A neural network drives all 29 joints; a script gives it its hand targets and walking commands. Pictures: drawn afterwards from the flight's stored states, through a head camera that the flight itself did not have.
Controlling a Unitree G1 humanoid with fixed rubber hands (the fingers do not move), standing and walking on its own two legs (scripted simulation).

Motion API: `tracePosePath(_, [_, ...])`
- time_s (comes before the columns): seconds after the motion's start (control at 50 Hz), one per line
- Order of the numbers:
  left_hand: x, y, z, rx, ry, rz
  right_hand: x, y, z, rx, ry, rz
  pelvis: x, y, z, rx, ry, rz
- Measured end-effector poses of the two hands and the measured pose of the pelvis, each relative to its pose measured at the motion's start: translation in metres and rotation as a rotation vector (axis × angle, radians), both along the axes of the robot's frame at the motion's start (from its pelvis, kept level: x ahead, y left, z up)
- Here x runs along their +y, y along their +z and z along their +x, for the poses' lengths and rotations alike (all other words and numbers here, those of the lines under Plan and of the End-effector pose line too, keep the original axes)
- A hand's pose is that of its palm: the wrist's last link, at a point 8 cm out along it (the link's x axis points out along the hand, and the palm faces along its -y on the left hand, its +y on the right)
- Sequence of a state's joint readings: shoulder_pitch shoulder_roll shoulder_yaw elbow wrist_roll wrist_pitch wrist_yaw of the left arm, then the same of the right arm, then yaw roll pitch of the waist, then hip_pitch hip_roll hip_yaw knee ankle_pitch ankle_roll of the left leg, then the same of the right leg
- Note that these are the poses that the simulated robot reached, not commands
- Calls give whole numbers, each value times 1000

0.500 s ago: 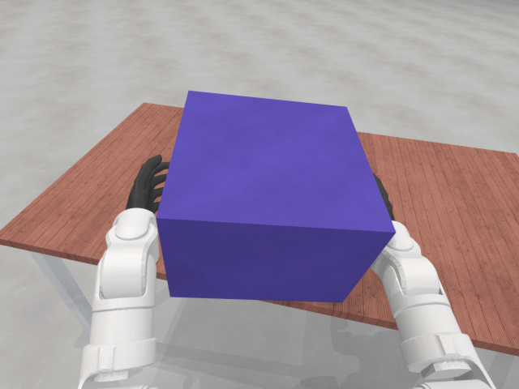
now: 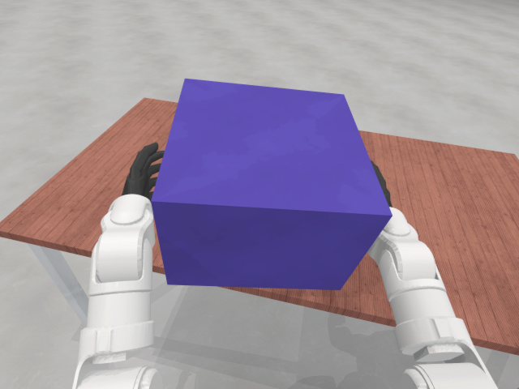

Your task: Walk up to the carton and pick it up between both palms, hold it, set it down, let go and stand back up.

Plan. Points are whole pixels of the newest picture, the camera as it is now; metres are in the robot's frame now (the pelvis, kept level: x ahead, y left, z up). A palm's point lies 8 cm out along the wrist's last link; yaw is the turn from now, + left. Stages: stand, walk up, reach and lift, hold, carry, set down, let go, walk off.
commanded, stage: hold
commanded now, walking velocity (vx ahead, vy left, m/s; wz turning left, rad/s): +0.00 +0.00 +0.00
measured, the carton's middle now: (261, 183) +0.39 +0.00 +0.16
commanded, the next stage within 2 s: none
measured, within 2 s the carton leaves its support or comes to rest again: neither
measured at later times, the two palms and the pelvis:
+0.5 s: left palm (139, 192) +0.36 +0.18 +0.17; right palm (375, 204) +0.36 -0.17 +0.15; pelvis +0.00 +0.00 +0.00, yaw +0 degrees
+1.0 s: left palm (134, 195) +0.35 +0.18 +0.17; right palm (371, 203) +0.36 -0.17 +0.15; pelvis +0.01 +0.00 +0.00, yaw +0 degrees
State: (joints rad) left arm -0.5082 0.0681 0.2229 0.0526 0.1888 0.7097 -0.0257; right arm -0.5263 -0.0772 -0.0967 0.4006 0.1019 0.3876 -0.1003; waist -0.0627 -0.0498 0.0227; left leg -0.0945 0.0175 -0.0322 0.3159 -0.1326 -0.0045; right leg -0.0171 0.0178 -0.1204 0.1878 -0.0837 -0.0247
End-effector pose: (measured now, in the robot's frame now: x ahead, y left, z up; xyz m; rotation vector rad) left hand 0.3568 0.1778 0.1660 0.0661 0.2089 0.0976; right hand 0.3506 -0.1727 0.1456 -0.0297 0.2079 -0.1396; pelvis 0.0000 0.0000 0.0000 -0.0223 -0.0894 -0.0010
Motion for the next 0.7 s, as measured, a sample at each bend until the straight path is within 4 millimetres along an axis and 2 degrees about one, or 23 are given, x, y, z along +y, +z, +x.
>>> tracePosePath(0.24, [3, -4, -7, 3, 5, -11, 3, -1, -5, 3, 1, 1, 2, 0, 4, -21, -3, 0])
tracePosePath(0.4, [1, 8, -3, -20, 10, 2, 1, 5, 0, -20, 5, 10, 3, 0, 4, -15, -7, -1])
tracePosePath(0.5, [-1, 6, 2, -5, 12, -1, -1, 2, 5, -6, 6, 19, 2, 0, 4, -10, -5, 1])
tracePosePath(0.7, [1, -1, -1, -4, 4, -24, 1, 2, 1, -6, -3, 5, 0, 1, 10, -7, -3, 2])
